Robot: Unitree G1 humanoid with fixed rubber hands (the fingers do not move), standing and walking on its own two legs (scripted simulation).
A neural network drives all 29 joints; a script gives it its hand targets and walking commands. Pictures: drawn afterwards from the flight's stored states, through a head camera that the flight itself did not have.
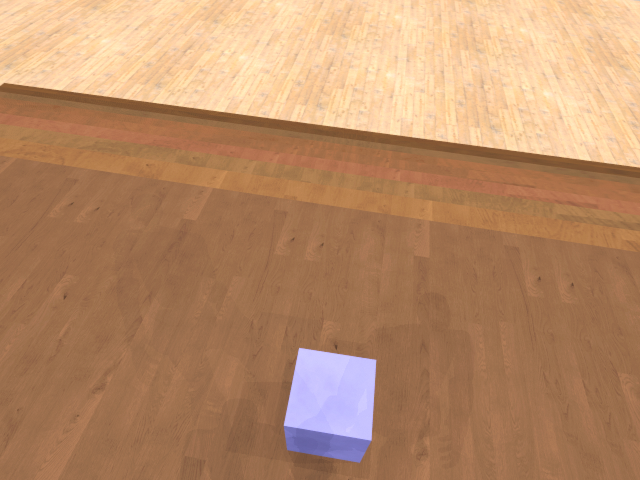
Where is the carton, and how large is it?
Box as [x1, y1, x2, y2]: [284, 348, 375, 462]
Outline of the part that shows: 299,348 284,422 287,449 359,462 371,439 375,360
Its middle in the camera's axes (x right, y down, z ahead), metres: +0.02 +0.46 +1.08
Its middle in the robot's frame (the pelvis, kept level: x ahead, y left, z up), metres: +0.40 -0.04 -0.65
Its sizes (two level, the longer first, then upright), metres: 0.210 0.200 0.250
